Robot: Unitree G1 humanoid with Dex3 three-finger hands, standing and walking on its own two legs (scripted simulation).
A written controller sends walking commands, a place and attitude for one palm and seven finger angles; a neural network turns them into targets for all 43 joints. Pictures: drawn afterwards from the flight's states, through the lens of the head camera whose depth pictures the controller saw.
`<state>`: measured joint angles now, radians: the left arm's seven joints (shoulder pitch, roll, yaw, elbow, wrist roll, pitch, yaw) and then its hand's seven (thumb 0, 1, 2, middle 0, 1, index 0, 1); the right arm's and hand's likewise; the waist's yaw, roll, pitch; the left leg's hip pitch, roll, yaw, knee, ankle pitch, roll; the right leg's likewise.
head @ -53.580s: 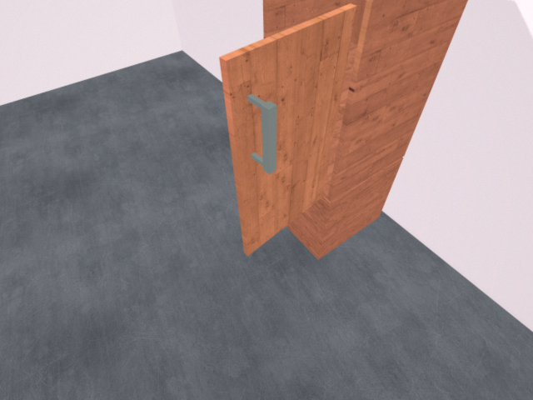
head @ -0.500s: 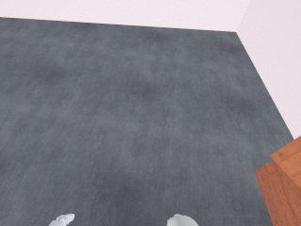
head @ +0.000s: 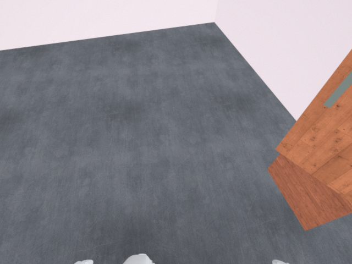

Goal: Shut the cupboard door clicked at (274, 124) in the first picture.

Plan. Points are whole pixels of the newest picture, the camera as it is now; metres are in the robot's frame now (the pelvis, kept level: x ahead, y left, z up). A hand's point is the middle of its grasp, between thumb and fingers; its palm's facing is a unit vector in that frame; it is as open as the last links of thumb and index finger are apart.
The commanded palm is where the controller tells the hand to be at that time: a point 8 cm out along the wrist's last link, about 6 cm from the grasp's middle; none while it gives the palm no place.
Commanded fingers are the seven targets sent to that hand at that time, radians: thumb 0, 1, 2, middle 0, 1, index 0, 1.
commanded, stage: turn to face it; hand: left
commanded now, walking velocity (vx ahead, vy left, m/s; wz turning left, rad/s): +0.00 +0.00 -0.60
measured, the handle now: (347, 81) +0.58 -0.43 +0.10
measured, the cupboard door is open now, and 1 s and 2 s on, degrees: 27 27 27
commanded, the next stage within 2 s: take the last steps up to it in 1.10 s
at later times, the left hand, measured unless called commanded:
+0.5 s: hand (122, 242) +0.18 +0.15 -0.15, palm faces -0.30 -0.91 -0.28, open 7.4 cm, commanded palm none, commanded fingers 0.00 0.90 0.90 -0.20 -0.30 -0.20 -0.30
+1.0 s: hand (126, 236) +0.20 +0.15 -0.17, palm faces -0.50 -0.84 -0.20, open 7.4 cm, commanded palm none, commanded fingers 0.00 0.90 0.90 -0.20 -0.30 -0.20 -0.30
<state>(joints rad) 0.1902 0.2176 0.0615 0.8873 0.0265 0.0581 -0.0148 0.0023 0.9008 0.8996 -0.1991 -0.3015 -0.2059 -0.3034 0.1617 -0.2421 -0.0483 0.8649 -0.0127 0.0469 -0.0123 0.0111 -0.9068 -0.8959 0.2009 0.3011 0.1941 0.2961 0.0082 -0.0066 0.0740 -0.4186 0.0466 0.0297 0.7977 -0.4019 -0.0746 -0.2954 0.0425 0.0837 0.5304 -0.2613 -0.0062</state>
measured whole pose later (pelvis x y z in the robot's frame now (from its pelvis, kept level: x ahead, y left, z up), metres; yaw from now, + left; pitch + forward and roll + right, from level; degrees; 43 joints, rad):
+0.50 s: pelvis +0.00 -0.01 -0.01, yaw -18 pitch +0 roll -1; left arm 0.12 0.23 0.07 0.87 0.02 0.04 -0.03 0.00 0.91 0.90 -0.19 -0.30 -0.20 -0.30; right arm 0.24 -0.27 -0.05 0.92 -0.02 0.06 -0.01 0.01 -0.90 -0.90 0.20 0.30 0.20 0.30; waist -0.02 0.07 0.09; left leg -0.36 0.16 0.15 0.88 -0.51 -0.06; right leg -0.30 0.00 -0.06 0.63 -0.33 -0.02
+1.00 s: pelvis +0.02 +0.01 +0.01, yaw -34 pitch +1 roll -2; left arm 0.18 0.26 0.09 0.92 0.02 0.08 -0.03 0.00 0.91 0.90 -0.20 -0.30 -0.20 -0.30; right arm 0.21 -0.20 -0.01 0.87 -0.04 0.01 -0.03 0.01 -0.90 -0.90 0.20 0.30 0.20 0.30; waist 0.01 -0.02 0.07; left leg -0.27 0.08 0.10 0.52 -0.27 0.01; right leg -0.47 0.02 0.01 1.04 -0.46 0.03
